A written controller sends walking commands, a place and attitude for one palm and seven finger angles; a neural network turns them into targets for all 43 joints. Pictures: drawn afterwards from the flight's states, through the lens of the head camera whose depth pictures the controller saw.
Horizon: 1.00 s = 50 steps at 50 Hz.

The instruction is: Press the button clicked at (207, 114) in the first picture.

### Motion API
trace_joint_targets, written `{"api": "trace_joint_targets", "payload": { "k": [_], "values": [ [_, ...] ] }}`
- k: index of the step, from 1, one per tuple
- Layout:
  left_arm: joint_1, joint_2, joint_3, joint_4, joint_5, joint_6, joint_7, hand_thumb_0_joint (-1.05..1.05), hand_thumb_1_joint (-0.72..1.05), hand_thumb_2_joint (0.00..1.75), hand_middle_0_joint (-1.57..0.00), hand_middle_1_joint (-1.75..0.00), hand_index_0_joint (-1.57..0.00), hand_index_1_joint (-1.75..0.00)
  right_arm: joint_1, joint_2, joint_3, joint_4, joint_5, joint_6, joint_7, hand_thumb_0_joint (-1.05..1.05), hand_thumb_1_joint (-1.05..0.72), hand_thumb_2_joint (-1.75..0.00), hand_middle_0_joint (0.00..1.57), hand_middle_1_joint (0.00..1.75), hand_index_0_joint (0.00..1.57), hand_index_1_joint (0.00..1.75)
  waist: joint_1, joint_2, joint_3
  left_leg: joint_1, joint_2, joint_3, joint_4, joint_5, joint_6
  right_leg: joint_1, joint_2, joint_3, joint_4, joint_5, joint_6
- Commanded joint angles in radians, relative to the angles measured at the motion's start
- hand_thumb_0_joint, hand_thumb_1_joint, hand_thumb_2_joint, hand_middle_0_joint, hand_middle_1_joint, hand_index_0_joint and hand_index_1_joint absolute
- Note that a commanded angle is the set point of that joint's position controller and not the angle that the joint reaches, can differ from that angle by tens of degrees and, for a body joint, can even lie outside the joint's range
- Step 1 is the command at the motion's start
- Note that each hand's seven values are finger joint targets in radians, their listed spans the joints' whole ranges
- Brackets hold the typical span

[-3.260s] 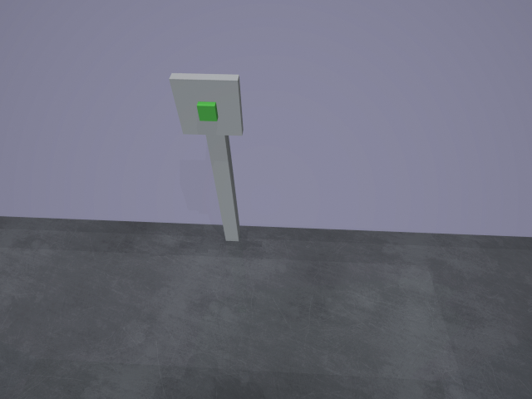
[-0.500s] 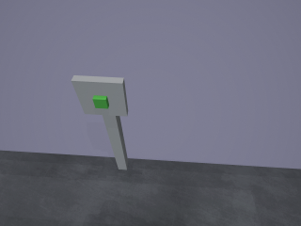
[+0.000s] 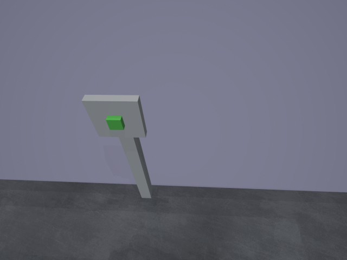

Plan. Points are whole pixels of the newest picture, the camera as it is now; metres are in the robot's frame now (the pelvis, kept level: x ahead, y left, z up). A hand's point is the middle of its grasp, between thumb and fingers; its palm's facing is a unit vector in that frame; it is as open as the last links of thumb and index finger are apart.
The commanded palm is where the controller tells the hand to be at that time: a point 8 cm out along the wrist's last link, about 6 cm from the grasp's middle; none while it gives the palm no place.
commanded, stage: come to a stop and stand still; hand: left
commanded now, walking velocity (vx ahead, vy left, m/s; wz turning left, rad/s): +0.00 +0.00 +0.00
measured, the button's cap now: (115, 122) +0.54 +0.24 -0.04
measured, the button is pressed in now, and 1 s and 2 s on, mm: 0 0 0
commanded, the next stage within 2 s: look again from close up in 0.82 s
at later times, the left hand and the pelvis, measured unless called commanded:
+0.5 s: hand out of the picture +0.03 +0.14 -0.17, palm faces +0.04 -0.97 -0.22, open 7.3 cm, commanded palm none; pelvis +0.03 -0.03 +0.00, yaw +1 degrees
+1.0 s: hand out of the picture +0.04 +0.13 -0.17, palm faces +0.06 -0.98 -0.21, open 7.3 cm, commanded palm none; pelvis +0.05 -0.04 +0.00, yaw +2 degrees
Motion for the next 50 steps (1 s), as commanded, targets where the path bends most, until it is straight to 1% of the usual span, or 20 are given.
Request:
{"api": "trace_joint_targets", "payload": {
  "k": [1,2,3,8,11,12,13,14,18,19,25,26,27,28,30,31,40,42,45,50],
  "values": [
    [0.026,0.118,0.020,-0.022,-0.006,-0.026,0.006,0.00,0.90,0.90,-0.20,-0.30,-0.20,-0.30,0.044,-0.069,-0.013,-0.023,0.001,-0.024,-0.010,0.00,-0.90,-0.90,0.20,0.30,0.20,0.30,-0.005,-0.051,0.009,0.014,0.088,-0.121,-0.118,-0.028,0.020,-0.029,-0.045,0.058,-0.113,0.002,-0.067],
    [0.026,0.118,0.019,-0.019,-0.006,-0.027,0.007,0.00,0.90,0.90,-0.20,-0.30,-0.20,-0.30,0.042,-0.072,-0.013,-0.017,0.002,-0.024,-0.011,0.00,-0.90,-0.90,0.20,0.30,0.20,0.30,-0.006,-0.073,0.010,0.025,0.089,-0.119,-0.106,-0.004,0.018,-0.030,-0.044,0.060,-0.114,0.019,-0.067],
    [0.023,0.113,0.020,-0.015,-0.006,-0.029,0.008,0.00,0.90,0.90,-0.20,-0.30,-0.20,-0.30,0.050,-0.065,-0.012,-0.007,0.002,-0.025,-0.012,0.00,-0.90,-0.90,0.20,0.30,0.20,0.30,-0.007,-0.073,0.005,0.028,0.089,-0.113,-0.100,0.020,0.016,-0.021,-0.047,0.059,-0.114,0.038,-0.068],
    [0.019,0.108,0.022,0.005,-0.008,-0.030,0.010,0.00,0.90,0.90,-0.20,-0.30,-0.20,-0.30,0.056,-0.045,-0.007,0.023,0.002,-0.024,-0.016,0.00,-0.90,-0.90,0.20,0.30,0.20,0.30,-0.005,-0.042,0.024,0.028,0.088,-0.106,-0.097,0.047,0.008,-0.011,-0.047,0.057,-0.120,0.057,-0.073],
    [0.017,0.105,0.023,0.012,-0.009,-0.031,0.010,0.00,0.90,0.90,-0.20,-0.30,-0.20,-0.30,0.062,-0.037,-0.006,0.035,0.001,-0.024,-0.019,0.00,-0.90,-0.90,0.20,0.30,0.20,0.30,-0.004,-0.051,0.019,0.035,0.088,-0.103,-0.096,0.062,0.005,0.002,-0.048,0.056,-0.123,0.079,-0.076],
    [0.017,0.107,0.022,0.011,-0.008,-0.032,0.010,0.00,0.90,0.90,-0.20,-0.30,-0.20,-0.30,0.060,-0.039,-0.006,0.037,0.001,-0.022,-0.019,0.00,-0.90,-0.90,0.20,0.30,0.20,0.30,-0.005,-0.066,0.021,0.040,0.090,-0.101,-0.087,0.070,0.004,0.003,-0.046,0.055,-0.124,0.096,-0.076],
    [0.016,0.104,0.023,0.013,-0.009,-0.032,0.011,0.00,0.90,0.90,-0.20,-0.30,-0.20,-0.30,0.060,-0.036,-0.007,0.039,0.000,-0.022,-0.019,0.00,-0.90,-0.90,0.20,0.30,0.20,0.30,-0.005,-0.053,0.019,0.042,0.088,-0.097,-0.087,0.074,0.002,0.006,-0.050,0.054,-0.126,0.103,-0.076],
    [0.013,0.107,0.024,0.013,-0.009,-0.033,0.011,0.00,0.90,0.90,-0.20,-0.30,-0.20,-0.30,0.062,-0.032,-0.007,0.042,0.001,-0.021,-0.019,0.00,-0.90,-0.90,0.20,0.30,0.20,0.30,-0.006,-0.066,0.018,0.041,0.087,-0.096,-0.087,0.074,0.000,0.009,-0.050,0.053,-0.128,0.104,-0.077],
    [0.009,0.105,0.026,0.011,-0.009,-0.033,0.012,0.00,0.90,0.90,-0.20,-0.30,-0.20,-0.30,0.058,-0.033,-0.008,0.047,0.001,-0.021,-0.021,0.00,-0.90,-0.90,0.20,0.30,0.20,0.30,-0.007,-0.048,0.025,0.052,0.092,-0.097,-0.086,0.103,-0.002,0.013,-0.045,0.049,-0.125,0.142,-0.078],
    [0.012,0.105,0.027,0.013,-0.009,-0.034,0.012,0.00,0.90,0.90,-0.20,-0.30,-0.20,-0.30,0.056,-0.031,-0.009,0.048,0.000,-0.022,-0.022,0.00,-0.90,-0.90,0.20,0.30,0.20,0.30,-0.005,-0.057,0.010,0.063,0.093,-0.095,-0.085,0.112,-0.001,0.022,-0.047,0.049,-0.124,0.156,-0.078],
    [0.011,0.109,0.031,0.011,-0.009,-0.036,0.013,0.00,0.90,0.90,-0.20,-0.30,-0.20,-0.30,0.047,-0.036,-0.009,0.052,0.000,-0.023,-0.024,0.00,-0.90,-0.90,0.20,0.30,0.20,0.30,-0.005,-0.055,-0.003,0.085,0.097,-0.089,-0.080,0.158,-0.006,0.044,-0.048,0.040,-0.114,0.233,-0.080],
    [0.008,0.112,0.032,0.011,-0.009,-0.036,0.013,0.00,0.90,0.90,-0.20,-0.30,-0.20,-0.30,0.045,-0.035,-0.008,0.055,0.000,-0.022,-0.025,0.00,-0.90,-0.90,0.20,0.30,0.20,0.30,-0.004,-0.048,0.010,0.079,0.098,-0.086,-0.084,0.152,-0.007,0.044,-0.049,0.036,-0.117,0.228,-0.079],
    [0.009,0.112,0.032,0.009,-0.007,-0.036,0.013,0.00,0.90,0.90,-0.20,-0.30,-0.20,-0.30,0.042,-0.034,-0.009,0.054,0.000,-0.021,-0.024,0.00,-0.90,-0.90,0.20,0.30,0.20,0.30,-0.004,-0.064,0.014,0.081,0.098,-0.088,-0.081,0.159,-0.007,0.046,-0.047,0.039,-0.118,0.239,-0.079],
    [0.008,0.111,0.031,0.009,-0.008,-0.035,0.013,0.00,0.90,0.90,-0.20,-0.30,-0.20,-0.30,0.042,-0.038,-0.009,0.054,0.000,-0.021,-0.025,0.00,-0.90,-0.90,0.20,0.30,0.20,0.30,-0.004,-0.058,0.017,0.080,0.097,-0.087,-0.082,0.156,-0.008,0.044,-0.047,0.036,-0.119,0.236,-0.079],
    [0.009,0.113,0.033,0.009,-0.009,-0.035,0.013,0.00,0.90,0.90,-0.20,-0.30,-0.20,-0.30,0.038,-0.036,-0.008,0.055,-0.001,-0.020,-0.025,0.00,-0.90,-0.90,0.20,0.30,0.20,0.30,-0.003,-0.045,0.013,0.084,0.095,-0.088,-0.086,0.146,-0.009,0.048,-0.050,0.040,-0.126,0.224,-0.080],
    [0.010,0.116,0.032,0.010,-0.009,-0.035,0.013,0.00,0.90,0.90,-0.20,-0.30,-0.20,-0.30,0.037,-0.037,-0.008,0.054,-0.001,-0.020,-0.025,0.00,-0.90,-0.90,0.20,0.30,0.20,0.30,-0.003,-0.053,0.015,0.085,0.096,-0.087,-0.087,0.142,-0.010,0.048,-0.049,0.040,-0.129,0.224,-0.080],
    [0.013,0.118,0.035,0.007,-0.009,-0.037,0.014,0.00,0.90,0.90,-0.20,-0.30,-0.20,-0.30,0.034,-0.041,-0.009,0.059,0.000,-0.020,-0.028,0.00,-0.90,-0.90,0.20,0.30,0.20,0.30,-0.004,-0.050,-0.001,0.103,0.099,-0.082,-0.082,0.183,-0.014,0.075,-0.051,0.033,-0.126,0.290,-0.081],
    [0.013,0.115,0.034,0.007,-0.009,-0.036,0.014,0.00,0.90,0.90,-0.20,-0.30,-0.20,-0.30,0.032,-0.038,-0.009,0.061,0.000,-0.020,-0.028,0.00,-0.90,-0.90,0.20,0.30,0.20,0.30,-0.003,-0.058,0.003,0.103,0.101,-0.088,-0.084,0.186,-0.012,0.077,-0.046,0.031,-0.127,0.283,-0.081],
    [0.014,0.114,0.035,0.007,-0.010,-0.035,0.013,0.00,0.90,0.90,-0.20,-0.30,-0.20,-0.30,0.033,-0.038,-0.007,0.065,0.000,-0.021,-0.029,0.00,-0.90,-0.90,0.20,0.30,0.20,0.30,-0.001,-0.036,0.017,0.095,0.102,-0.088,-0.093,0.178,-0.013,0.072,-0.048,0.026,-0.130,0.253,-0.080],
    [0.017,0.111,0.036,0.009,-0.010,-0.036,0.014,0.00,0.90,0.90,-0.20,-0.30,-0.20,-0.30,0.040,-0.036,-0.008,0.069,0.000,-0.023,-0.030,0.00,-0.90,-0.90,0.20,0.30,0.20,0.30,0.000,-0.041,0.001,0.102,0.104,-0.090,-0.091,0.203,-0.011,0.088,-0.049,0.021,-0.126,0.273,-0.081]
  ]
}}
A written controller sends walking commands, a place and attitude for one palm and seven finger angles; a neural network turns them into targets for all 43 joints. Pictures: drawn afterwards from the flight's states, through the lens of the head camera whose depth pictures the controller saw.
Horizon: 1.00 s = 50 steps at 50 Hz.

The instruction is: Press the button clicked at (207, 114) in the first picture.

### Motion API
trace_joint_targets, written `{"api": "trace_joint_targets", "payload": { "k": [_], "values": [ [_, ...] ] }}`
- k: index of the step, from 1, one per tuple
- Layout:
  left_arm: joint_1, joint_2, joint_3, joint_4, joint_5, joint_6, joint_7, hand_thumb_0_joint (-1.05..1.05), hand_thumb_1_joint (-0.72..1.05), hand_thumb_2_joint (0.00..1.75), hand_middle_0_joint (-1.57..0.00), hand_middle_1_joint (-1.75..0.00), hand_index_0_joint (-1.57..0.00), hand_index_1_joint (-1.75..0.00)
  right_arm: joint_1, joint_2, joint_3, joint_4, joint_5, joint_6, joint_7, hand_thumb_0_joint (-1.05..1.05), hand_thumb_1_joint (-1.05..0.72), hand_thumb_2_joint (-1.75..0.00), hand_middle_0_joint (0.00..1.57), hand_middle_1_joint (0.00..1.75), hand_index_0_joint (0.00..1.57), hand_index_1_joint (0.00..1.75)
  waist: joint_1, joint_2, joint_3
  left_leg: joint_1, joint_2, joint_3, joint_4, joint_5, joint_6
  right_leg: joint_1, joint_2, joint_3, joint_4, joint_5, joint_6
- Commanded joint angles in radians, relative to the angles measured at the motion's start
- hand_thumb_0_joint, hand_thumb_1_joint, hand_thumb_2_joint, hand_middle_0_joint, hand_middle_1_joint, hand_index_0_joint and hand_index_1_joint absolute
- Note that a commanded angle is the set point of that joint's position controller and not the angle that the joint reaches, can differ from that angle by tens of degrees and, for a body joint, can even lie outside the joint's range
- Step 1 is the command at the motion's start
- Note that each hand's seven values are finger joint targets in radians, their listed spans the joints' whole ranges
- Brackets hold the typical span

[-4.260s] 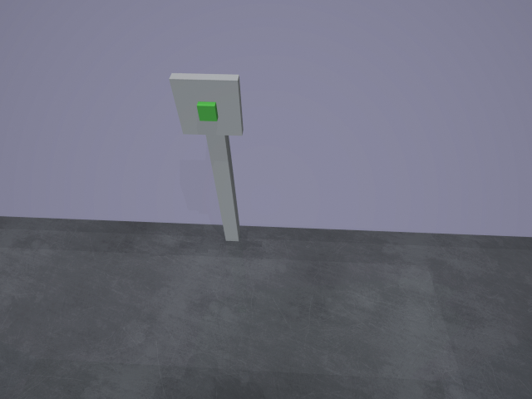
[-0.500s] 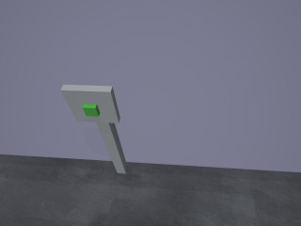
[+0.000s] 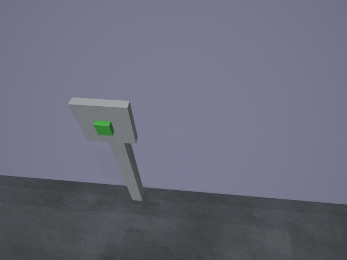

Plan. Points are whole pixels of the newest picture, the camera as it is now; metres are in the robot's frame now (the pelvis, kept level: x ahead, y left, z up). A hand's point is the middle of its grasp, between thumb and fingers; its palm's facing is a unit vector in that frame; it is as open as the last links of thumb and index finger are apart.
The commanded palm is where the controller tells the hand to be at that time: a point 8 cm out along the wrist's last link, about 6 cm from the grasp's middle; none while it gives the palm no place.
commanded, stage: look again from close up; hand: left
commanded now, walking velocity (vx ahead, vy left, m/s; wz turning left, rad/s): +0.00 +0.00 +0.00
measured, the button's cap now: (104, 127) +0.50 +0.26 -0.05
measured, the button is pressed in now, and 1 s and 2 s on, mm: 0 0 0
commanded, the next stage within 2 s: raise the hand and make a fist in 0.38 s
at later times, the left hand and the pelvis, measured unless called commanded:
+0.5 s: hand out of the picture -0.01 +0.17 -0.17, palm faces +0.04 -0.98 -0.20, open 7.3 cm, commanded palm +0.09 +0.22 -0.07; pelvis +0.00 +0.00 +0.00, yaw +0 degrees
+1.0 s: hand out of the picture +0.11 +0.19 -0.08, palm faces +0.05 -1.00 -0.01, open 4.7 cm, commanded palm +0.11 +0.24 -0.07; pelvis -0.07 +0.01 -0.11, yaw +3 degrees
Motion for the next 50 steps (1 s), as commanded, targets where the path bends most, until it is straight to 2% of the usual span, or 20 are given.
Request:
{"api": "trace_joint_targets", "payload": {
  "k": [1,23,24,25,26,27,28,29,31,32,34,36,37,38,39,41,45,47,48,50],
  "values": [
    [0.069,0.099,0.013,-0.026,-0.004,-0.014,0.001,0.00,0.90,0.90,-0.20,-0.30,-0.20,-0.30,0.082,-0.080,-0.015,-0.020,0.000,-0.008,-0.007,0.00,-0.90,-0.90,0.20,0.30,0.20,0.30,-0.004,-0.018,-0.010,0.014,0.048,-0.042,-0.045,0.235,0.055,-0.021,-0.105,0.075,-0.074,0.319,-0.023],
    [0.090,0.084,0.012,-0.022,-0.002,-0.015,0.004,0.00,0.90,0.90,-0.20,-0.30,-0.20,-0.30,0.091,-0.068,-0.018,-0.009,-0.001,-0.008,-0.006,0.00,-0.90,-0.90,0.20,0.30,0.20,0.30,-0.003,-0.023,0.003,0.014,0.046,-0.045,-0.049,0.215,0.056,-0.032,-0.105,0.077,-0.088,0.283,-0.020],
    [0.183,0.128,0.018,0.020,0.009,-0.039,0.042,0.00,0.90,0.90,-0.20,-0.30,-0.20,-0.30,-0.048,-0.123,-0.031,-0.085,0.011,-0.015,0.005,0.00,-0.90,-0.90,0.20,0.30,0.20,0.30,0.041,-0.065,0.009,-0.089,0.046,0.008,0.216,0.228,0.031,-0.025,-0.190,0.159,-0.081,0.831,0.030],
    [-0.600,0.302,0.029,-1.531,-0.217,-0.259,0.011,0.00,0.90,0.90,-0.23,-0.33,-0.23,-0.33,-0.015,-0.292,-0.021,-0.426,0.056,-0.170,-0.040,0.00,-0.90,-0.90,0.20,0.30,0.20,0.30,-0.091,0.113,-0.483,0.133,-0.066,-0.019,0.033,0.301,0.083,0.093,-0.108,0.080,0.024,0.624,0.001],
    [-0.166,0.255,0.084,-1.235,-0.124,-0.205,0.062,0.00,0.90,0.90,-0.25,-0.36,-0.25,-0.36,-0.073,-0.212,-0.031,-0.366,0.032,-0.250,-0.072,0.00,-0.90,-0.90,0.20,0.30,0.20,0.30,0.008,0.272,-0.493,0.176,-0.039,-0.017,0.015,0.454,0.092,0.065,-0.044,0.035,0.074,0.386,-0.020],
    [0.093,0.026,-0.039,-1.057,-0.150,-0.065,0.096,0.00,0.90,0.90,-0.28,-0.39,-0.28,-0.39,-0.083,-0.166,-0.042,-0.375,0.058,-0.277,-0.064,0.00,-0.90,-0.90,0.20,0.30,0.20,0.30,-0.016,0.195,-0.281,0.038,-0.005,-0.040,0.033,0.447,0.067,-0.058,-0.047,-0.035,0.067,0.244,-0.001],
    [0.056,-0.087,-0.128,-1.068,-0.178,-0.058,0.070,0.00,0.90,0.90,-0.31,-0.42,-0.31,-0.42,-0.063,-0.188,-0.033,-0.353,0.071,-0.289,-0.059,0.00,-0.90,-0.90,0.20,0.30,0.20,0.30,-0.042,0.052,-0.123,-0.032,-0.020,-0.042,0.068,0.324,0.069,-0.133,-0.042,-0.062,0.052,0.240,0.017],
    [-0.012,-0.028,-0.095,-1.117,-0.194,-0.106,0.054,0.00,0.90,0.90,-0.34,-0.45,-0.34,-0.45,-0.081,-0.220,-0.045,-0.406,0.068,-0.309,-0.058,0.00,-0.90,-0.90,0.20,0.30,0.20,0.30,-0.067,-0.052,-0.039,-0.102,-0.035,-0.067,0.101,0.195,0.080,-0.222,-0.043,-0.068,0.047,0.174,0.032],
    [0.023,-0.001,-0.045,-1.039,-0.187,-0.208,0.003,0.00,0.90,0.90,-0.39,-0.51,-0.39,-0.51,-0.059,-0.243,-0.064,-0.459,0.036,-0.329,-0.053,0.00,-0.90,-0.90,0.20,0.30,0.20,0.30,-0.086,-0.240,-0.064,-0.230,-0.060,-0.076,0.198,0.040,0.080,-0.376,-0.034,-0.082,0.097,-0.017,0.042],
    [0.069,-0.022,-0.035,-0.963,-0.186,-0.266,-0.035,0.00,0.90,0.90,-0.42,-0.54,-0.42,-0.54,-0.075,-0.236,-0.071,-0.494,0.031,-0.336,-0.041,0.00,-0.90,-0.90,0.20,0.30,0.20,0.30,-0.062,-0.222,-0.056,-0.307,-0.076,-0.070,0.249,-0.006,0.069,-0.434,-0.034,-0.078,0.142,-0.080,0.036],
    [0.243,-0.030,0.015,-0.894,-0.205,-0.405,-0.135,0.00,0.90,0.90,-0.47,-0.60,-0.47,-0.60,-0.109,-0.225,-0.085,-0.563,0.017,-0.342,-0.011,0.00,-0.90,-0.90,0.20,0.30,0.20,0.30,0.020,-0.271,-0.142,-0.451,-0.084,-0.060,0.337,-0.034,0.046,-0.465,-0.031,-0.069,0.259,-0.124,0.021],
    [0.303,0.005,0.065,-0.904,-0.226,-0.550,-0.255,0.00,0.90,0.90,-0.53,-0.66,-0.53,-0.66,-0.135,-0.223,-0.098,-0.616,0.014,-0.330,0.024,0.00,-0.90,-0.90,0.20,0.30,0.20,0.30,0.053,-0.221,-0.212,-0.562,-0.096,-0.047,0.438,-0.008,0.035,-0.468,-0.033,-0.051,0.384,-0.028,0.005],
    [0.317,0.057,0.106,-0.883,-0.220,-0.609,-0.320,0.00,0.90,0.90,-0.56,-0.69,-0.56,-0.69,-0.136,-0.225,-0.106,-0.639,0.016,-0.317,0.046,0.00,-0.90,-0.90,0.20,0.30,0.20,0.30,0.069,-0.118,-0.232,-0.594,-0.100,-0.043,0.493,0.017,0.029,-0.481,-0.037,-0.029,0.453,0.027,-0.011],
    [0.280,0.097,0.134,-0.947,-0.216,-0.657,-0.360,0.00,0.90,0.90,-0.58,-0.72,-0.58,-0.72,-0.156,-0.226,-0.112,-0.677,0.015,-0.305,0.058,0.00,-0.90,-0.90,0.20,0.30,0.20,0.30,0.071,-0.071,-0.291,-0.627,-0.101,-0.033,0.545,0.030,0.034,-0.504,-0.041,-0.023,0.510,0.057,-0.015],
    [0.282,0.121,0.163,-0.964,-0.218,-0.657,-0.372,0.00,0.90,0.90,-0.61,-0.75,-0.61,-0.75,-0.172,-0.225,-0.116,-0.715,0.018,-0.288,0.060,0.00,-0.90,-0.90,0.20,0.30,0.20,0.30,0.083,-0.069,-0.324,-0.659,-0.103,-0.019,0.574,0.011,0.042,-0.520,-0.042,-0.006,0.534,0.029,-0.014],
    [0.236,0.110,0.142,-1.075,-0.236,-0.594,-0.370,0.00,0.90,0.90,-0.67,-0.81,-0.67,-0.81,-0.198,-0.224,-0.110,-0.797,0.028,-0.250,0.054,0.00,-0.90,-0.90,0.20,0.30,0.20,0.30,0.081,-0.033,-0.349,-0.687,-0.107,-0.010,0.590,-0.053,0.053,-0.554,-0.035,0.001,0.549,-0.053,-0.009],
    [0.080,0.138,0.131,-1.368,-0.245,-0.520,-0.288,0.00,0.90,0.90,-0.78,-0.93,-0.78,-0.93,-0.158,-0.210,-0.090,-0.857,0.035,-0.206,0.027,0.00,-0.90,-0.90,0.20,0.30,0.20,0.30,0.023,0.069,-0.382,-0.693,-0.085,-0.052,0.605,-0.194,0.066,-0.643,-0.023,0.024,0.518,-0.263,-0.003],
    [-0.026,0.139,0.088,-1.533,-0.239,-0.543,-0.265,0.00,0.90,0.90,-0.83,-0.99,-0.83,-0.99,-0.138,-0.210,-0.076,-0.858,0.031,-0.209,0.004,0.00,-0.90,-0.90,0.20,0.30,0.20,0.30,-0.026,0.026,-0.385,-0.684,-0.067,-0.078,0.654,-0.165,0.080,-0.684,-0.008,0.023,0.533,-0.226,-0.001],
    [-0.016,0.158,0.099,-1.547,-0.225,-0.549,-0.263,0.00,0.90,0.90,-0.86,-1.02,-0.86,-1.02,-0.118,-0.211,-0.075,-0.847,0.027,-0.209,-0.005,0.00,-0.90,-0.90,0.20,0.30,0.20,0.30,-0.030,0.047,-0.409,-0.675,-0.063,-0.079,0.677,-0.129,0.082,-0.690,-0.007,0.023,0.539,-0.187,-0.003],
    [-0.021,0.135,0.060,-1.525,-0.217,-0.543,-0.288,0.00,0.90,0.90,-0.92,-1.08,-0.92,-1.08,-0.099,-0.212,-0.058,-0.816,0.021,-0.217,-0.012,0.00,-0.90,-0.90,0.20,0.30,0.20,0.30,-0.059,0.067,-0.408,-0.675,-0.057,-0.095,0.697,-0.102,0.083,-0.727,0.000,-0.009,0.566,-0.146,-0.002]
  ]
}}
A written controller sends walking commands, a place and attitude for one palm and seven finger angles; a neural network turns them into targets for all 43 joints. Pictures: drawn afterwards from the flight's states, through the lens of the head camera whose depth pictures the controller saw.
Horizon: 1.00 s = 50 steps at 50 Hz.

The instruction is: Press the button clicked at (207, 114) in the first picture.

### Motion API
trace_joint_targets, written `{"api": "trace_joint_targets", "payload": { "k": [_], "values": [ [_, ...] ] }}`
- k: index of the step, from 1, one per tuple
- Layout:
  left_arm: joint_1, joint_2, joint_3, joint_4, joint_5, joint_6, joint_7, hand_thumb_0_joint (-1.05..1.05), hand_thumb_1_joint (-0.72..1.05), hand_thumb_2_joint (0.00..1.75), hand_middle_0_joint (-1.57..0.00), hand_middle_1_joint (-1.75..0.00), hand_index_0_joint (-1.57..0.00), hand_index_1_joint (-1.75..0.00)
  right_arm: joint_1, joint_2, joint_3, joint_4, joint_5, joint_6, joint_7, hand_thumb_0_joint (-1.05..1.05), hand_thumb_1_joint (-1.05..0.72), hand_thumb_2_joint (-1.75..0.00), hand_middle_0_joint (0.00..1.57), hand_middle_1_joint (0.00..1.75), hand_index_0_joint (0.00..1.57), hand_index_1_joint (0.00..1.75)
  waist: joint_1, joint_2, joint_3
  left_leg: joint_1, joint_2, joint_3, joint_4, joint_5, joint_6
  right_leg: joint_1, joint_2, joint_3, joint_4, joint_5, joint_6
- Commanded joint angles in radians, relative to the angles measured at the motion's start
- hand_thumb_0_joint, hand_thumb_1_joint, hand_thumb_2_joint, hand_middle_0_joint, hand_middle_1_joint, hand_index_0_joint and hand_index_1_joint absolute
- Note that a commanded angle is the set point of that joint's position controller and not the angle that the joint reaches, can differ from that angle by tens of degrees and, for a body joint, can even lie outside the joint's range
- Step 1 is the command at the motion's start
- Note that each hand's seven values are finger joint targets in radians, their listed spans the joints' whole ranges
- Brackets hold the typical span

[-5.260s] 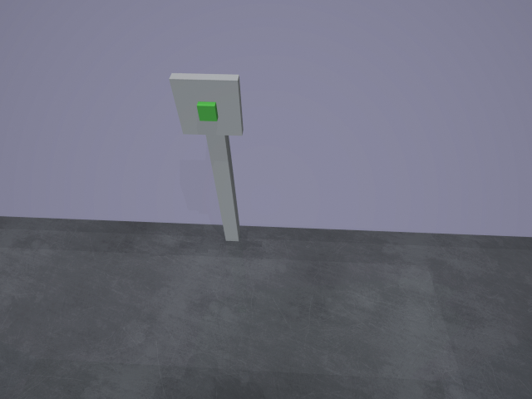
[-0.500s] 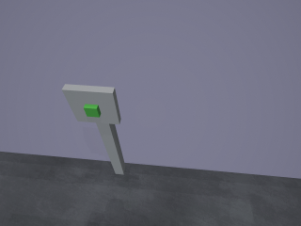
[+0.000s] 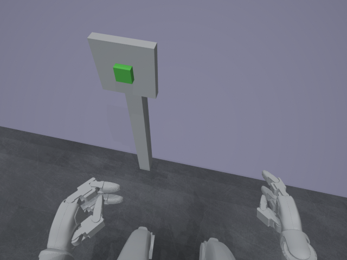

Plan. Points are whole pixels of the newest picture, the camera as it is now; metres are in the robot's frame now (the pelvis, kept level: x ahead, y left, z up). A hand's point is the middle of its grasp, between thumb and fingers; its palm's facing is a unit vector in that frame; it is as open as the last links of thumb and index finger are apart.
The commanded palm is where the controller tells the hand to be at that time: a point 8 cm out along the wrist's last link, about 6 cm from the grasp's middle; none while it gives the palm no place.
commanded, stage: raise the hand and make a fist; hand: left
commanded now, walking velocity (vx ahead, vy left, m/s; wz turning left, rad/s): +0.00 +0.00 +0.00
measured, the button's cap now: (124, 73) +0.58 +0.21 +0.07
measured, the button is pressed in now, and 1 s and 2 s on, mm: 0 0 0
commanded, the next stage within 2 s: aim a knuckle at the button in 1.48 s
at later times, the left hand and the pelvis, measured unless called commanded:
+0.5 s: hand (89, 197) +0.22 +0.20 +0.05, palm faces -0.08 -1.00 -0.04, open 3.1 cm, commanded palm +0.20 +0.25 +0.06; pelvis +0.01 +0.03 +0.01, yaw -1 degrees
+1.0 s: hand (79, 187) +0.24 +0.22 +0.06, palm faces -0.08 -1.00 -0.05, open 3.1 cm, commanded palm +0.22 +0.28 +0.06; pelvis +0.02 +0.02 +0.01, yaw +0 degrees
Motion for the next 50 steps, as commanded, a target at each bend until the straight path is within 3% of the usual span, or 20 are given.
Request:
{"api": "trace_joint_targets", "payload": {
  "k": [1,2,3,7,8,10,12,14,17,20,22,24,28,30,40,46,50],
  "values": [
    [-0.226,0.085,-0.006,-0.372,-0.020,-0.097,-0.029,0.00,0.90,0.90,-0.94,-1.11,-0.94,-1.11,0.056,-0.116,-0.017,-0.082,-0.007,-0.045,-0.031,0.00,-0.90,-0.90,0.20,0.30,0.20,0.30,-0.108,0.104,-0.217,0.145,-0.030,-0.008,-0.149,0.163,0.060,0.030,0.051,0.041,-0.234,0.116,-0.014],
    [-0.213,0.080,-0.010,-0.308,-0.031,-0.067,-0.054,0.00,0.90,0.90,-0.97,-1.14,-0.97,-1.14,0.056,-0.117,-0.011,-0.072,-0.006,-0.047,-0.036,0.00,-0.90,-0.90,0.20,0.30,0.20,0.30,-0.118,0.060,-0.172,0.111,-0.028,-0.016,-0.145,0.136,0.061,0.021,0.059,0.042,-0.244,0.082,-0.013],
    [-0.199,0.087,0.001,-0.265,-0.035,-0.042,-0.071,0.00,0.90,0.90,-1.00,-1.17,-1.00,-1.17,0.056,-0.122,-0.011,-0.061,0.000,-0.051,-0.041,0.00,-0.90,-0.90,0.20,0.30,0.20,0.30,-0.118,0.038,-0.174,0.091,-0.031,-0.016,-0.141,0.116,0.060,0.021,0.057,0.042,-0.254,0.057,-0.009],
    [-0.102,0.152,0.105,-0.216,-0.065,0.079,-0.100,0.00,0.90,0.90,-1.11,-1.29,-1.11,-1.29,0.027,-0.117,-0.013,-0.068,0.011,-0.053,-0.049,0.00,-0.90,-0.90,0.20,0.30,0.20,0.30,-0.044,0.032,-0.266,0.084,-0.040,-0.015,-0.179,0.127,0.055,0.116,0.051,0.044,-0.261,0.032,-0.011],
    [-0.094,0.153,0.118,-0.261,-0.070,0.094,-0.094,0.00,0.90,0.90,-1.13,-1.32,-1.13,-1.32,0.029,-0.113,-0.012,-0.077,0.011,-0.050,-0.047,0.00,-0.90,-0.90,0.20,0.30,0.20,0.30,-0.034,0.055,-0.303,0.114,-0.041,-0.015,-0.196,0.154,0.054,0.134,0.047,0.032,-0.257,0.065,-0.010],
    [-0.069,0.146,0.138,-0.292,-0.084,0.114,-0.069,0.00,0.90,0.90,-1.19,-1.38,-1.19,-1.38,0.020,-0.096,-0.015,-0.077,0.010,-0.047,-0.044,0.00,-0.90,-0.90,0.20,0.30,0.20,0.30,-0.023,0.051,-0.315,0.143,-0.041,-0.014,-0.218,0.195,0.053,0.165,0.046,0.019,-0.258,0.113,-0.009],
    [-0.059,0.148,0.158,-0.272,-0.090,0.109,-0.044,0.00,0.90,0.90,-1.24,-1.44,-1.24,-1.44,0.010,-0.088,-0.014,-0.067,0.006,-0.044,-0.044,0.00,-0.90,-0.90,0.20,0.30,0.20,0.30,-0.022,0.009,-0.281,0.125,-0.037,-0.022,-0.223,0.198,0.052,0.156,0.054,0.006,-0.250,0.111,-0.010],
    [-0.045,0.140,0.151,-0.295,-0.081,0.073,-0.025,0.00,0.90,0.90,-1.30,-1.50,-1.30,-1.50,0.025,-0.088,-0.018,-0.059,0.003,-0.049,-0.040,0.00,-0.90,-0.90,0.20,0.30,0.20,0.30,-0.024,0.048,-0.276,0.139,-0.037,-0.019,-0.230,0.210,0.048,0.144,0.050,0.000,-0.241,0.124,-0.013],
    [-0.046,0.135,0.128,-0.269,-0.068,0.035,-0.016,0.00,0.90,0.90,-1.30,-1.50,-1.30,-1.50,0.027,-0.101,-0.020,-0.052,0.001,-0.050,-0.036,0.00,-0.90,-0.90,0.20,0.30,0.20,0.30,-0.047,0.038,-0.217,0.129,-0.035,-0.025,-0.233,0.171,0.048,0.090,0.054,-0.012,-0.235,0.094,-0.014],
    [-0.026,0.128,0.112,-0.277,-0.065,0.007,-0.025,0.00,0.90,0.90,-1.30,-1.50,-1.30,-1.50,0.049,-0.112,-0.024,-0.055,0.003,-0.054,-0.033,0.00,-0.90,-0.90,0.20,0.30,0.20,0.30,-0.056,0.072,-0.224,0.151,-0.036,-0.022,-0.239,0.169,0.046,0.073,0.051,-0.017,-0.231,0.102,-0.015],
    [-0.047,0.144,0.120,-0.261,-0.066,0.008,-0.031,0.00,0.90,0.90,-1.30,-1.50,-1.30,-1.50,0.050,-0.120,-0.025,-0.057,0.004,-0.050,-0.035,0.00,-0.90,-0.90,0.20,0.30,0.20,0.30,-0.063,0.046,-0.199,0.135,-0.036,-0.029,-0.243,0.148,0.047,0.065,0.054,-0.019,-0.231,0.089,-0.016],
    [-0.044,0.161,0.139,-0.293,-0.071,0.002,-0.035,0.00,0.90,0.90,-1.30,-1.50,-1.30,-1.50,0.059,-0.124,-0.027,-0.064,0.006,-0.048,-0.035,0.00,-0.90,-0.90,0.20,0.30,0.20,0.30,-0.052,0.091,-0.227,0.159,-0.038,-0.026,-0.249,0.168,0.044,0.080,0.053,-0.018,-0.230,0.107,-0.018],
    [-0.047,0.170,0.154,-0.326,-0.076,0.004,-0.035,0.00,0.90,0.90,-1.30,-1.50,-1.30,-1.50,0.068,-0.121,-0.025,-0.072,0.003,-0.039,-0.035,0.00,-0.90,-0.90,0.20,0.30,0.20,0.30,-0.049,0.120,-0.256,0.199,-0.037,-0.028,-0.246,0.243,0.043,0.097,0.057,-0.024,-0.218,0.176,-0.021],
    [-0.032,0.160,0.153,-0.298,-0.079,0.011,-0.041,0.00,0.90,0.90,-1.30,-1.50,-1.30,-1.50,0.072,-0.121,-0.027,-0.071,0.005,-0.032,-0.035,0.00,-0.90,-0.90,0.20,0.30,0.20,0.30,-0.056,0.096,-0.241,0.200,-0.034,-0.026,-0.241,0.257,0.041,0.095,0.060,-0.026,-0.224,0.195,-0.017],
    [-0.082,0.193,0.188,-0.283,-0.093,0.053,-0.097,0.00,0.90,0.90,-1.30,-1.50,-1.30,-1.50,0.075,-0.123,-0.015,-0.079,0.005,-0.015,-0.033,0.00,-0.90,-0.90,0.20,0.30,0.20,0.30,-0.061,0.121,-0.247,0.223,-0.035,-0.028,-0.238,0.293,0.040,0.110,0.064,-0.027,-0.232,0.237,-0.016],
    [-0.098,0.208,0.230,-0.238,-0.125,0.059,-0.132,0.00,0.90,0.90,-1.30,-1.50,-1.30,-1.50,0.076,-0.124,-0.013,-0.070,0.006,-0.018,-0.037,0.00,-0.90,-0.90,0.20,0.30,0.20,0.30,-0.060,0.078,-0.257,0.204,-0.039,-0.021,-0.224,0.305,0.043,0.137,0.066,-0.019,-0.240,0.259,-0.014],
    [-0.116,0.227,0.246,-0.248,-0.135,0.055,-0.152,0.00,0.90,0.90,-1.30,-1.50,-1.30,-1.50,0.074,-0.128,-0.014,-0.065,0.009,-0.026,-0.035,0.00,-0.90,-0.90,0.20,0.30,0.20,0.30,-0.054,0.110,-0.273,0.216,-0.039,-0.020,-0.225,0.323,0.042,0.144,0.064,-0.016,-0.237,0.269,-0.017]
  ]
}}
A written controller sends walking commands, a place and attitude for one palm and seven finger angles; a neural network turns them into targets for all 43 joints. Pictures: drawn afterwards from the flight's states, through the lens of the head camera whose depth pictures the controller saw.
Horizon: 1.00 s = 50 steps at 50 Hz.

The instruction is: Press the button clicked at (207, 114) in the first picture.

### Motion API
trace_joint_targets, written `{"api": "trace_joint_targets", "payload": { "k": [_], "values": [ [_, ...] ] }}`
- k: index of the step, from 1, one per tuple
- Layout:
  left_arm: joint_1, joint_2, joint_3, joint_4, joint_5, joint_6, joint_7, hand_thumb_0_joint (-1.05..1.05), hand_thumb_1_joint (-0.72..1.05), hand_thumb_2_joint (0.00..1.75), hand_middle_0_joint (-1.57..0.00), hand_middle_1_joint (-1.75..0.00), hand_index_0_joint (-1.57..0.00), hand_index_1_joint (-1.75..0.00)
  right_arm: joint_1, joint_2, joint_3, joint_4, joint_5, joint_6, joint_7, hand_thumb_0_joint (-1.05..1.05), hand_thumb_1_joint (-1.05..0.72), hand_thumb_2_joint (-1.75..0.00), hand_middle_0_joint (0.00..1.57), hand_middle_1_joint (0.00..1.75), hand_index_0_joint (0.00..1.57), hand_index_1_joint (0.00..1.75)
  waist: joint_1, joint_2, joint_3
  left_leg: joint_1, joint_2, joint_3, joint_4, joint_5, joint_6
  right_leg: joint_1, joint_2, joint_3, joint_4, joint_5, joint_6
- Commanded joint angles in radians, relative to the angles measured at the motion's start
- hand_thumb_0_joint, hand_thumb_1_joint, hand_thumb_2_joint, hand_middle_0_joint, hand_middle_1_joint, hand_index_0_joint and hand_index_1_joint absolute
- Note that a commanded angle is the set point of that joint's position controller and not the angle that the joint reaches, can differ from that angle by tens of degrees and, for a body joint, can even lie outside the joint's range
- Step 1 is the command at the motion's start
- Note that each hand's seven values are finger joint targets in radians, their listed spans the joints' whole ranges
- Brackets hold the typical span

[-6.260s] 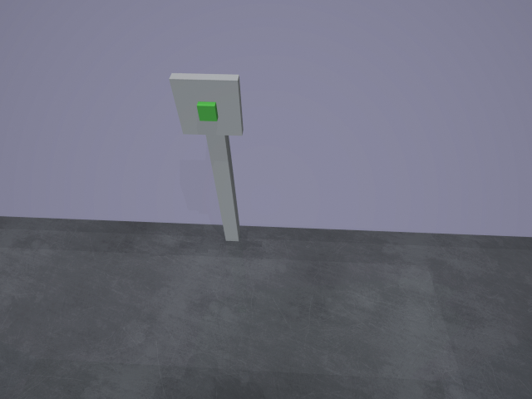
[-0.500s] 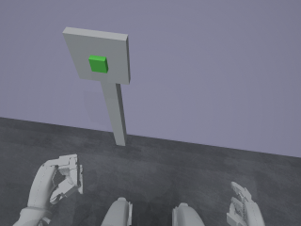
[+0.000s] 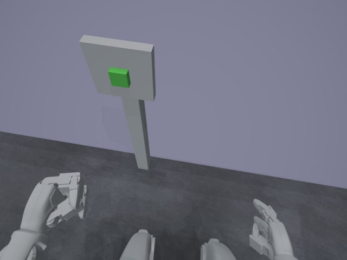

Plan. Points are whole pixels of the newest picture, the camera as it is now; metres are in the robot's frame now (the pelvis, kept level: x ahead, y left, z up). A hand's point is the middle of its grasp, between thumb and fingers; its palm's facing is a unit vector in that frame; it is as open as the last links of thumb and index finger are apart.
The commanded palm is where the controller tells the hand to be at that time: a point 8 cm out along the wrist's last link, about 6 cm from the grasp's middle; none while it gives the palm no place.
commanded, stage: raise the hand and make a fist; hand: left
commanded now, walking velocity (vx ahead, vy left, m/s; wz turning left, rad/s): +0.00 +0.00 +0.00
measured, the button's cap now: (120, 76) +0.56 +0.20 +0.06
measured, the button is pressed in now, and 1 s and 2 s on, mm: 0 0 0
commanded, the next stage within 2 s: aim a knuckle at the button in 0.48 s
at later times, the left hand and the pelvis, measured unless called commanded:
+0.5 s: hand (82, 204) +0.22 +0.20 +0.04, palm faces -0.08 -1.00 -0.05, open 3.1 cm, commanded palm +0.20 +0.25 +0.05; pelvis +0.00 -0.01 +0.00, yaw +0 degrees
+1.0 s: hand (99, 164) +0.30 +0.19 +0.04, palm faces -0.11 -0.99 -0.04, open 3.1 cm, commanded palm +0.29 +0.24 +0.04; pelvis -0.01 +0.00 +0.00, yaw -1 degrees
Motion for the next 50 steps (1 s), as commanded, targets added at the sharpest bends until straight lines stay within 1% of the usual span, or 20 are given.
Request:
{"api": "trace_joint_targets", "payload": {
  "k": [1,2,3,7,10,16,17,19,22,24,29,32,33,36,39,41,43,46,47,50],
  "values": [
    [-0.026,0.138,0.094,-0.191,-0.041,-0.065,-0.021,0.00,0.90,0.90,-1.30,-1.50,-1.30,-1.50,-0.020,-0.156,-0.080,-0.141,0.006,-0.058,-0.016,0.00,-0.90,-0.90,0.20,0.30,0.20,0.30,-0.012,0.051,-0.258,0.228,-0.043,-0.004,-0.196,0.335,0.015,0.131,0.055,0.001,-0.152,0.251,-0.043],
    [-0.039,0.146,0.102,-0.170,-0.045,-0.062,-0.025,0.00,0.90,0.90,-1.30,-1.50,-1.30,-1.50,-0.022,-0.157,-0.080,-0.139,0.005,-0.057,-0.017,0.00,-0.90,-0.90,0.20,0.30,0.20,0.30,-0.015,0.023,-0.247,0.208,-0.043,-0.006,-0.189,0.328,0.017,0.133,0.061,0.003,-0.149,0.244,-0.045],
    [-0.037,0.142,0.100,-0.180,-0.047,-0.066,-0.030,0.00,0.90,0.90,-1.30,-1.50,-1.30,-1.50,-0.022,-0.159,-0.081,-0.138,0.008,-0.060,-0.016,0.00,-0.90,-0.90,0.20,0.30,0.20,0.30,-0.013,0.042,-0.251,0.217,-0.043,-0.004,-0.192,0.326,0.016,0.130,0.059,0.006,-0.151,0.242,-0.044],
    [-0.035,0.142,0.103,-0.139,-0.057,-0.062,-0.036,0.00,0.90,0.90,-1.30,-1.50,-1.30,-1.50,-0.024,-0.162,-0.083,-0.140,0.010,-0.063,-0.018,0.00,-0.90,-0.90,0.20,0.30,0.20,0.30,-0.012,0.013,-0.227,0.187,-0.045,0.001,-0.192,0.300,0.020,0.136,0.061,0.013,-0.162,0.213,-0.044],
    [-0.028,0.141,0.100,-0.169,-0.054,-0.072,-0.033,0.00,0.90,0.90,-1.30,-1.50,-1.30,-1.50,-0.020,-0.160,-0.085,-0.140,0.012,-0.067,-0.015,0.00,-0.90,-0.90,0.20,0.30,0.20,0.30,-0.008,0.050,-0.247,0.207,-0.046,0.006,-0.197,0.304,0.017,0.143,0.054,0.017,-0.164,0.218,-0.043],
    [-0.032,0.141,0.105,-0.154,-0.052,-0.082,-0.014,0.00,0.90,0.90,-1.30,-1.50,-1.30,-1.50,-0.021,-0.158,-0.086,-0.140,0.012,-0.064,-0.015,0.00,-0.90,-0.90,0.20,0.30,0.20,0.30,-0.015,0.042,-0.210,0.184,-0.047,0.009,-0.199,0.258,0.018,0.122,0.053,0.022,-0.177,0.166,-0.041],
    [-0.036,0.147,0.105,-0.153,-0.049,-0.084,-0.013,0.00,0.90,0.90,-1.30,-1.50,-1.30,-1.50,-0.021,-0.161,-0.085,-0.138,0.010,-0.062,-0.016,0.00,-0.90,-0.90,0.20,0.30,0.20,0.30,-0.014,0.025,-0.211,0.182,-0.044,0.003,-0.198,0.264,0.018,0.123,0.058,0.016,-0.167,0.169,-0.045],
    [-0.028,0.153,0.113,-0.165,-0.046,-0.089,-0.010,0.00,0.90,0.90,-1.30,-1.50,-1.30,-1.50,-0.019,-0.158,-0.087,-0.141,0.011,-0.062,-0.016,0.00,-0.90,-0.90,0.20,0.30,0.20,0.30,-0.009,0.049,-0.240,0.197,-0.045,0.008,-0.198,0.270,0.019,0.127,0.054,0.021,-0.169,0.180,-0.042],
    [-0.041,0.135,0.091,-0.137,-0.050,-0.084,-0.018,0.00,0.90,0.90,-1.30,-1.50,-1.30,-1.50,-0.022,-0.160,-0.082,-0.138,0.011,-0.061,-0.019,0.00,-0.90,-0.90,0.20,0.30,0.20,0.30,-0.024,0.016,-0.202,0.171,-0.044,0.005,-0.189,0.249,0.021,0.115,0.058,0.024,-0.175,0.158,-0.042],
    [-0.042,0.144,0.099,-0.164,-0.048,-0.091,-0.020,0.00,0.90,0.90,-1.30,-1.50,-1.30,-1.50,-0.018,-0.160,-0.083,-0.139,0.012,-0.063,-0.019,0.00,-0.90,-0.90,0.20,0.30,0.20,0.30,-0.017,0.042,-0.235,0.194,-0.045,0.006,-0.193,0.262,0.020,0.119,0.055,0.022,-0.168,0.175,-0.041],
    [-0.038,0.147,0.102,-0.166,-0.048,-0.086,-0.018,0.00,0.90,0.90,-1.30,-1.50,-1.30,-1.50,-0.024,-0.156,-0.080,-0.140,0.012,-0.062,-0.018,0.00,-0.90,-0.90,0.20,0.30,0.20,0.30,-0.014,0.050,-0.229,0.200,-0.045,0.003,-0.199,0.261,0.019,0.120,0.056,0.017,-0.169,0.174,-0.042],
    [-0.192,0.143,0.074,-0.140,-0.043,-0.093,-0.019,0.00,0.90,0.90,-1.30,-1.50,-1.30,-1.50,-0.013,-0.170,-0.068,-0.120,0.005,-0.066,-0.026,0.00,-0.90,-0.90,0.20,0.30,0.20,0.30,-0.051,0.032,-0.192,0.162,-0.043,-0.004,-0.172,0.223,0.023,0.061,0.059,0.017,-0.155,0.139,-0.040],
    [-0.214,0.165,0.098,-0.109,-0.040,-0.093,-0.018,0.00,0.90,0.90,-1.30,-1.50,-1.30,-1.50,-0.007,-0.174,-0.069,-0.114,0.007,-0.065,-0.028,0.00,-0.90,-0.90,0.20,0.30,0.20,0.30,-0.045,0.023,-0.195,0.154,-0.042,-0.004,-0.173,0.204,0.021,0.056,0.058,0.021,-0.161,0.116,-0.040],
    [-0.285,0.145,0.064,-0.078,-0.036,-0.088,-0.027,0.00,0.90,0.90,-1.30,-1.50,-1.30,-1.50,0.001,-0.183,-0.064,-0.110,0.010,-0.076,-0.031,0.00,-0.90,-0.90,0.20,0.30,0.20,0.30,-0.051,0.041,-0.222,0.171,-0.043,-0.006,-0.179,0.191,0.022,0.045,0.054,0.020,-0.159,0.111,-0.040],
    [-0.374,0.183,0.081,-0.052,-0.025,-0.065,-0.027,0.00,0.90,0.90,-1.30,-1.50,-1.30,-1.50,0.009,-0.191,-0.061,-0.106,0.010,-0.075,-0.033,0.00,-0.90,-0.90,0.20,0.30,0.20,0.30,-0.043,0.055,-0.270,0.181,-0.043,-0.004,-0.180,0.213,0.022,0.063,0.052,0.026,-0.153,0.132,-0.042],
    [-0.425,0.165,0.061,-0.026,-0.015,-0.048,-0.018,0.00,0.90,0.90,-1.30,-1.50,-1.30,-1.50,0.010,-0.190,-0.061,-0.104,0.011,-0.073,-0.033,0.00,-0.90,-0.90,0.20,0.30,0.20,0.30,-0.047,0.065,-0.275,0.198,-0.043,-0.003,-0.187,0.232,0.022,0.056,0.050,0.022,-0.152,0.154,-0.041],
    [-0.446,0.208,0.112,0.006,-0.016,-0.037,-0.007,0.00,0.90,0.90,-1.30,-1.50,-1.30,-1.50,0.022,-0.193,-0.062,-0.097,0.009,-0.066,-0.031,0.00,-0.90,-0.90,0.20,0.30,0.20,0.30,-0.031,0.058,-0.314,0.206,-0.040,-0.001,-0.188,0.275,0.020,0.085,0.049,0.023,-0.147,0.191,-0.043],
    [-0.471,0.181,0.094,0.054,-0.010,-0.026,0.012,0.00,0.90,0.90,-1.30,-1.50,-1.30,-1.50,0.025,-0.188,-0.061,-0.097,0.010,-0.053,-0.023,0.00,-0.90,-0.90,0.20,0.30,0.20,0.30,-0.034,0.062,-0.303,0.214,-0.040,0.004,-0.202,0.290,0.016,0.088,0.047,0.019,-0.153,0.213,-0.040],
    [-0.495,0.208,0.115,0.085,-0.007,-0.029,0.021,0.00,0.90,0.90,-1.30,-1.50,-1.30,-1.50,0.032,-0.192,-0.062,-0.089,0.009,-0.047,-0.023,0.00,-0.90,-0.90,0.20,0.30,0.20,0.30,-0.037,0.029,-0.305,0.201,-0.037,0.000,-0.194,0.296,0.018,0.091,0.051,0.020,-0.147,0.216,-0.042],
    [-0.555,0.201,0.114,0.147,0.002,-0.038,0.029,0.00,0.90,0.90,-1.30,-1.50,-1.30,-1.50,0.038,-0.192,-0.064,-0.082,0.008,-0.032,-0.017,0.00,-0.90,-0.90,0.20,0.30,0.20,0.30,-0.041,0.037,-0.296,0.189,-0.038,0.012,-0.197,0.281,0.017,0.086,0.046,0.027,-0.154,0.212,-0.038]
  ]
}}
